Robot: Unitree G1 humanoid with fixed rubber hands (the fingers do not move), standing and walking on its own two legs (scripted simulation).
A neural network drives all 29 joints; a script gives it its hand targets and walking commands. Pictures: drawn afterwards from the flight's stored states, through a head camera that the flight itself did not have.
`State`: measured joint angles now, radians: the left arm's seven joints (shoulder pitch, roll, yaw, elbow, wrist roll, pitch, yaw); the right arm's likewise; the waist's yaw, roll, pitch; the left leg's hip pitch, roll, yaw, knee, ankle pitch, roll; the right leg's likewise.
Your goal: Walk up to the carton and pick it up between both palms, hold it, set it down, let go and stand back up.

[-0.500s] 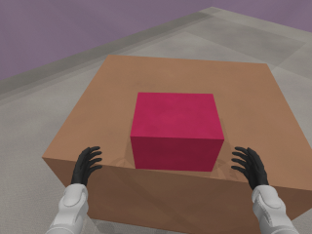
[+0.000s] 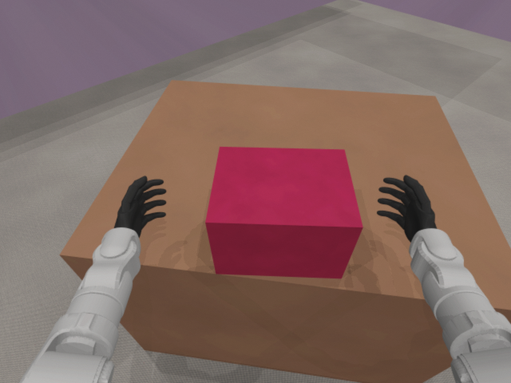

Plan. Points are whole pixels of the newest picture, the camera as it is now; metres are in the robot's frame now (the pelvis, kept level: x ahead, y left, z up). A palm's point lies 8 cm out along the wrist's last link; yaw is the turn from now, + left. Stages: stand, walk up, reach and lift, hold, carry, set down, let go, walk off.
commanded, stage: reach and lift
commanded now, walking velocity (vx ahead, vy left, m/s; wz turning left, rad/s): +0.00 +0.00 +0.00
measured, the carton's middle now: (279, 212) +0.46 -0.03 -0.01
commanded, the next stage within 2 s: none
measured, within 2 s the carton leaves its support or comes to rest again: neither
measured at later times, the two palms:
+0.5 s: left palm (129, 171) +0.44 +0.22 +0.12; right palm (409, 168) +0.44 -0.24 +0.12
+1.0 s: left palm (136, 167) +0.46 +0.22 +0.11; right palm (403, 160) +0.47 -0.24 +0.11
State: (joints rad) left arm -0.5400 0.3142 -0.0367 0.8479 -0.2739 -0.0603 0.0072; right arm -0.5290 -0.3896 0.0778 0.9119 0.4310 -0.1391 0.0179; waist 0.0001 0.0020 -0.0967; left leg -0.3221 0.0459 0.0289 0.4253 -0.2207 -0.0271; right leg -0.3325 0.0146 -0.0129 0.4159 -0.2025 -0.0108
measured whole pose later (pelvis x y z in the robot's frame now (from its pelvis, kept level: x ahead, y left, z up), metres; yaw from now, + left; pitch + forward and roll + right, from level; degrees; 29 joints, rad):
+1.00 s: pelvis +0.01 +0.00 -0.01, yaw +0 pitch +19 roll -1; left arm -1.08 0.35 -0.10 1.36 -0.30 -0.11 -0.01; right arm -1.06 -0.45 0.20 1.36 0.53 -0.12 0.01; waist 0.02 0.00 -0.20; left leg -0.58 0.06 0.02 0.48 -0.22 -0.03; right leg -0.57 0.03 -0.02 0.43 -0.19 -0.01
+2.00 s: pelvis -0.01 +0.00 -0.04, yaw +0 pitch +28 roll -1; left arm -1.12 0.22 -0.08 1.55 -0.29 -0.37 0.05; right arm -1.07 -0.27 0.04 1.42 0.35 -0.29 -0.07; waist -0.02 0.01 -0.29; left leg -0.91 0.06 0.00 0.71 -0.28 -0.04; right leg -0.90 0.02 -0.04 0.67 -0.26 -0.02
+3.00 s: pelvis +0.03 +0.01 +0.00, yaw +1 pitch +16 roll -1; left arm -0.88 0.07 0.49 1.29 0.29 -0.40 0.02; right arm -0.78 -0.03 -0.65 1.07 -0.42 -0.36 -0.02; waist -0.03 0.01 -0.09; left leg -0.44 0.04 0.02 0.36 -0.20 -0.02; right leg -0.43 0.01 -0.03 0.31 -0.17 0.00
